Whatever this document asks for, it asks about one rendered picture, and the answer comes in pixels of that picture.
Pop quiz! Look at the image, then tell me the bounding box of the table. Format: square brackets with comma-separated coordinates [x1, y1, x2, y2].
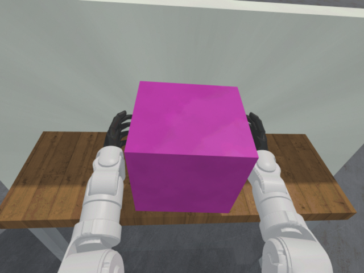
[0, 131, 357, 268]

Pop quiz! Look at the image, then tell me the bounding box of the robot left forearm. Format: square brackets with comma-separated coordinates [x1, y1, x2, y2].
[57, 146, 126, 273]

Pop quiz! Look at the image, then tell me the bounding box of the right robot hand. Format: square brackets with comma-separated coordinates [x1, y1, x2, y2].
[246, 112, 268, 151]

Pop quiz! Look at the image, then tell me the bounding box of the left robot hand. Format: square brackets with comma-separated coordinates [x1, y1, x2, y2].
[103, 110, 132, 148]

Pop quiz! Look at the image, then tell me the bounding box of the left robot upper arm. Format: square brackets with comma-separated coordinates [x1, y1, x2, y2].
[59, 249, 124, 273]

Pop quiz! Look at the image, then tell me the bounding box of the right robot upper arm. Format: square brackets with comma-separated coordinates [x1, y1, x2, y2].
[262, 236, 332, 273]

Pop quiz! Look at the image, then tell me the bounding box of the carton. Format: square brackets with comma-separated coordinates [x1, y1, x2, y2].
[124, 81, 259, 213]

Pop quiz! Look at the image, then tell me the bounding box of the robot right forearm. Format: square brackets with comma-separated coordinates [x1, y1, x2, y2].
[247, 150, 333, 273]

